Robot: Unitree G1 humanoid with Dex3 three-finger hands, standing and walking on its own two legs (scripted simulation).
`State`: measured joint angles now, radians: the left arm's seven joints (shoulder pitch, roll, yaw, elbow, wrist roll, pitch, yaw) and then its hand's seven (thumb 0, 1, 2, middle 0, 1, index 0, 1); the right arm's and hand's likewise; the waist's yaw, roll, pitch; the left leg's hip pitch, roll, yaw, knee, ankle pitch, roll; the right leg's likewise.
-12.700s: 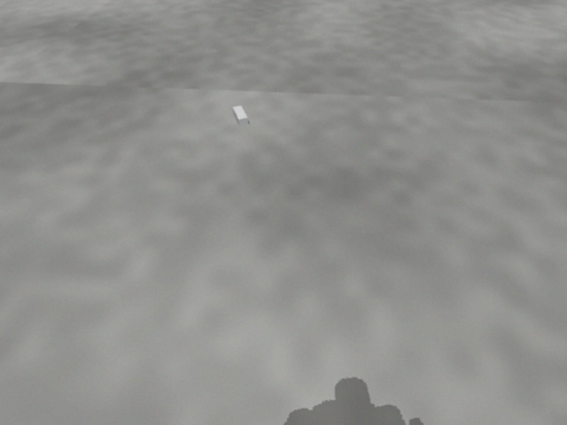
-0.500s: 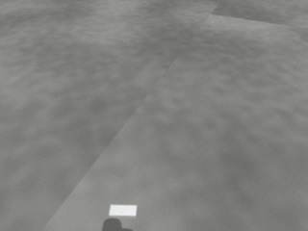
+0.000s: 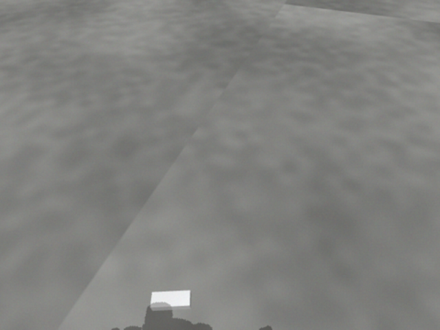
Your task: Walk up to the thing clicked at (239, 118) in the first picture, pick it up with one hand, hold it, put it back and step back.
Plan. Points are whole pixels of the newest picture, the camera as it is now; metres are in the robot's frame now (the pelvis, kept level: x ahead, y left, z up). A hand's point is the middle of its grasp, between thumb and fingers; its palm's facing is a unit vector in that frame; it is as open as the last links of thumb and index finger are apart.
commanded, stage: walk up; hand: left
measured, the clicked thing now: (171, 300) +0.41 +0.21 -0.75
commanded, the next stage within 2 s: stand in 0.70 s
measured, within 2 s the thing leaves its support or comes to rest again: neither
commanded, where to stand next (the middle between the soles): +0.06 -0.02 m, yaw +0 degrees
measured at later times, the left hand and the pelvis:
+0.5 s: hand out of the picture +0.07 +0.24 -0.15, palm faces -0.03 -0.94 -0.34, open 7.4 cm; pelvis -0.01 -0.01 +0.00, yaw -1 degrees
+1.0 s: hand out of the picture +0.07 +0.25 -0.15, palm faces -0.04 -0.93 -0.35, open 7.4 cm; pelvis -0.02 +0.00 +0.01, yaw +0 degrees
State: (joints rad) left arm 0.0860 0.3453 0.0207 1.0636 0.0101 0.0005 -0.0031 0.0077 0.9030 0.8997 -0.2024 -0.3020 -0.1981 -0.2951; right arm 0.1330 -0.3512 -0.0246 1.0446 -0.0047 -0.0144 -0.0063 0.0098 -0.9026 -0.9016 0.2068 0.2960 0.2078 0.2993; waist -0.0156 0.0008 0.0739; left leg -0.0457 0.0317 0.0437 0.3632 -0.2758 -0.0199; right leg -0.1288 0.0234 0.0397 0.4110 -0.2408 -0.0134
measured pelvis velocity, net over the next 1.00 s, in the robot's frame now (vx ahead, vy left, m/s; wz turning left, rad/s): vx -0.02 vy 0.00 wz -0.01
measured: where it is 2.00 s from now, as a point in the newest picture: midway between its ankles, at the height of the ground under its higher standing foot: outside the picture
